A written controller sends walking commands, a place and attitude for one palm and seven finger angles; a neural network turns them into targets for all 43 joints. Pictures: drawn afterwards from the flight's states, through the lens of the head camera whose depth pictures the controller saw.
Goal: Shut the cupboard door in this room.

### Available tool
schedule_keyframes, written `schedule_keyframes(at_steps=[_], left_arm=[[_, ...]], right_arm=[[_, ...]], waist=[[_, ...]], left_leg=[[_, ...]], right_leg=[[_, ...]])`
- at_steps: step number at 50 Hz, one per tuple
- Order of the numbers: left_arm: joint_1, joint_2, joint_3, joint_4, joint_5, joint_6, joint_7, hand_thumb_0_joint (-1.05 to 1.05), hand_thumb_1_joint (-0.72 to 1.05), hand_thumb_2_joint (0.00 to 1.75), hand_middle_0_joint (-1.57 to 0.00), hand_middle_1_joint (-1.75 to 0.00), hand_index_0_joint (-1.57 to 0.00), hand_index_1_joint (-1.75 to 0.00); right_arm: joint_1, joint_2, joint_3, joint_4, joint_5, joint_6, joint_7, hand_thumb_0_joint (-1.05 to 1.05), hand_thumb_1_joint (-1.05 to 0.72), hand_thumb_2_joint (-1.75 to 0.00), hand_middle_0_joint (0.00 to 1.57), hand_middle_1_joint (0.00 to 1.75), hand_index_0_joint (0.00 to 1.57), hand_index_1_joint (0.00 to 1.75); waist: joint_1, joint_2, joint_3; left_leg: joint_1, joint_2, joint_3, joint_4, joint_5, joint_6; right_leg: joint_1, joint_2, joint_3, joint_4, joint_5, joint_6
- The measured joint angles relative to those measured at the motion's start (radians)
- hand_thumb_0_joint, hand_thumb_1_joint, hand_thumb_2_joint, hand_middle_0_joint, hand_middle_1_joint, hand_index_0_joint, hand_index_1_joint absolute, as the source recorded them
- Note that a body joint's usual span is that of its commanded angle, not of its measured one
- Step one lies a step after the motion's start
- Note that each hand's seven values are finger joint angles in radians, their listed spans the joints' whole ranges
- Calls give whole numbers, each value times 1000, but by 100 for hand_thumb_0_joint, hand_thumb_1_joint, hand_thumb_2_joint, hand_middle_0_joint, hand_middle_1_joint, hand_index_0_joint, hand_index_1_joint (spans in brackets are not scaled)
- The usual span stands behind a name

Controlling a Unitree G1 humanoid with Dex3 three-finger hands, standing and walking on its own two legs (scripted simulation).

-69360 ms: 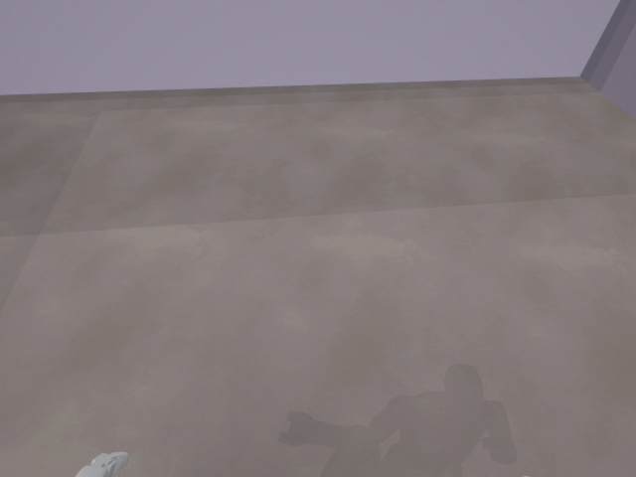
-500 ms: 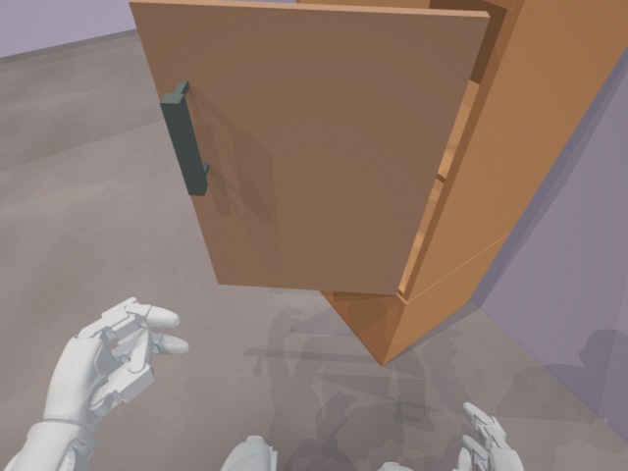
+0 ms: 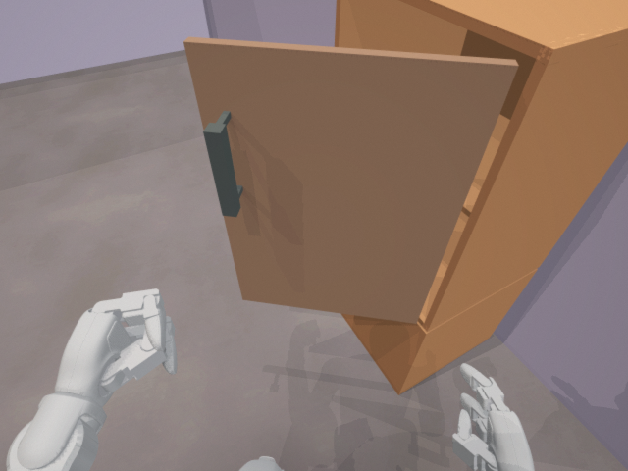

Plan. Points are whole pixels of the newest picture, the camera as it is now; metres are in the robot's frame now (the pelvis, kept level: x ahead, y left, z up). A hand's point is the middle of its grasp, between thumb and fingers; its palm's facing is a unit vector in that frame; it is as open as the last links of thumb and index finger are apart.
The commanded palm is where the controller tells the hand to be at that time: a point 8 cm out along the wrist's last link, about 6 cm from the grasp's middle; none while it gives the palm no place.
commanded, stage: raise the hand and make a fist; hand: left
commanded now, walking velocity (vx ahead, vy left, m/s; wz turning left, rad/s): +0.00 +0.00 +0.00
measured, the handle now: (228, 165) +0.51 +0.19 +0.12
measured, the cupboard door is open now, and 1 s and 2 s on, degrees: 52 52 52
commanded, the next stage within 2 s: bring the fist close to the handle in 0.60 s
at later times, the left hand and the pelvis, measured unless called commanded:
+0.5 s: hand (190, 323) +0.24 +0.16 +0.11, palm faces -0.06 -1.00 -0.04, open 3.1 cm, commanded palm +0.22 +0.22 +0.13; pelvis +0.02 -0.02 +0.01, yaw -1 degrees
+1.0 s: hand (196, 285) +0.28 +0.17 +0.13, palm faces -0.08 -1.00 -0.05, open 3.1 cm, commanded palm +0.27 +0.22 +0.13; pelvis +0.01 -0.01 +0.02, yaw +0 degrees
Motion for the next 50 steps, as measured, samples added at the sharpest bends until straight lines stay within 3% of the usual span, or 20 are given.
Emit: schedule_keyframes(at_steps=[5, 14, 21, 30, 38, 46, 50], left_arm=[[-20, 7, -10, 27, -11, 32, -42, 1, 90, 90, -128, -147, -127, -147], [-63, 9, 48, 21, -42, 16, -48, 1, 90, 90, -130, -150, -130, -150], [-54, -7, 23, 76, -37, 64, -71, 1, 90, 90, -130, -150, -130, -150], [-46, -15, 33, 45, -22, -27, -28, 1, 90, 90, -130, -150, -130, -150], [-63, -9, 14, 91, -26, 24, -61, 1, 90, 90, -130, -150, -130, -150], [-196, -15, 24, 168, -12, -17, -24, 1, 90, 90, -131, -150, -131, -150], [-292, -9, 8, 244, 1, -1, -30, 1, 90, 90, -131, -151, -131, -150]], right_arm=[[0, -9, 8, 14, -1, 5, -7, 1, -90, -90, 20, 30, 20, 30], [28, -30, -15, 59, 8, 5, -9, 2, -90, -90, 20, 30, 20, 30], [24, -44, -32, 54, 9, 13, -14, 2, -90, -90, 20, 30, 20, 30], [22, -33, -35, 62, 5, 7, -6, 2, -90, -90, 20, 30, 20, 30], [7, -28, -22, 58, 7, 17, -13, 2, -90, -90, 20, 30, 20, 30], [0, -27, -16, 83, 6, 14, -17, 2, -90, -90, 20, 30, 20, 30], [-3, -29, -12, 96, 8, 20, -21, 2, -90, -90, 20, 30, 20, 30]], waist=[[3, 4, 18], [-1, 8, 14], [-12, 8, 20], [-5, -6, 25], [-8, 9, 27], [-6, 2, 42], [-14, 2, 47]], left_leg=[[31, 3, 1, -35, 10, -7], [91, 7, 7, -90, 17, -17], [113, 5, 25, -126, 28, -17], [117, 6, 20, -126, 28, -22], [124, 4, 24, -133, 34, -17], [113, 0, 18, -128, 42, -15], [108, -1, 20, -132, 49, -13]], right_leg=[[25, 2, -1, -24, 5, -7], [74, 5, 0, -64, 6, -18], [78, 0, 17, -76, 11, -18], [83, 2, 12, -74, 7, -23], [89, 0, 16, -84, 17, -18], [83, -3, 11, -82, 24, -16], [77, -4, 14, -86, 31, -14]])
